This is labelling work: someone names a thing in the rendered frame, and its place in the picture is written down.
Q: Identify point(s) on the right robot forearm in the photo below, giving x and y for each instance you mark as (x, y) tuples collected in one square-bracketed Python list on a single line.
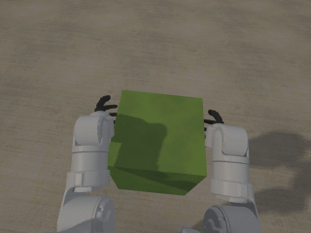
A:
[(230, 170)]

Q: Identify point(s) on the left robot forearm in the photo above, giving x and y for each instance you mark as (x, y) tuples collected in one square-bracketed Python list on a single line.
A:
[(90, 147)]

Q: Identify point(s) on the right robot upper arm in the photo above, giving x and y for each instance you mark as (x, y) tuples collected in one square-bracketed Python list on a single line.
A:
[(230, 219)]

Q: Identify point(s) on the right robot hand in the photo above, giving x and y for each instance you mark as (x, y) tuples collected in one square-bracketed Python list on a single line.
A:
[(217, 117)]

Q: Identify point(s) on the carton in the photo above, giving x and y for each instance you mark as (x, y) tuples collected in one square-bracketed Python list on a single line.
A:
[(159, 143)]

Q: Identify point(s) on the left robot hand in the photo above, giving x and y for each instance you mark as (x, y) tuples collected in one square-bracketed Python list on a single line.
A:
[(100, 106)]

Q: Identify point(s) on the left robot upper arm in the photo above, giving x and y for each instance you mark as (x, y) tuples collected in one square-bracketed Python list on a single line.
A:
[(87, 214)]

